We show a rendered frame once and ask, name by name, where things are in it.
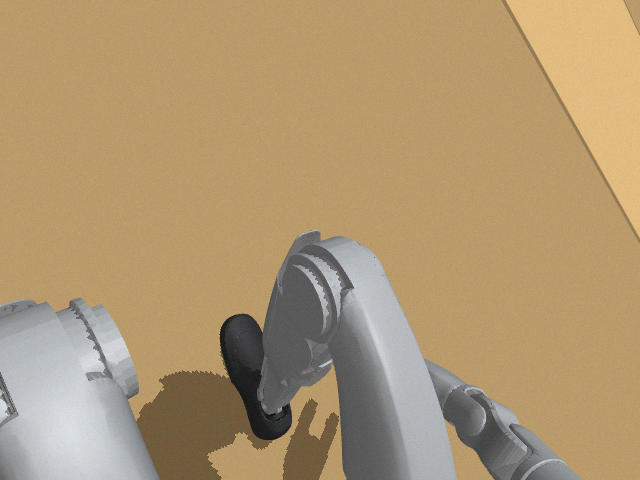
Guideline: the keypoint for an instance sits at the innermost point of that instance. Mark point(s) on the right robot hand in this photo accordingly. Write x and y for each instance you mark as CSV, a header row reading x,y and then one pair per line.
x,y
443,380

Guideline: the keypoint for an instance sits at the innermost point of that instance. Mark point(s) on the right robot foot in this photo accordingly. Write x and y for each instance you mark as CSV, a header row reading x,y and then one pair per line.
x,y
242,349

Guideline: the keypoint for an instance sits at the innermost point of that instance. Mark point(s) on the right robot arm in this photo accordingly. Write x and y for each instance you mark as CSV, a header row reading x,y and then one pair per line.
x,y
508,450

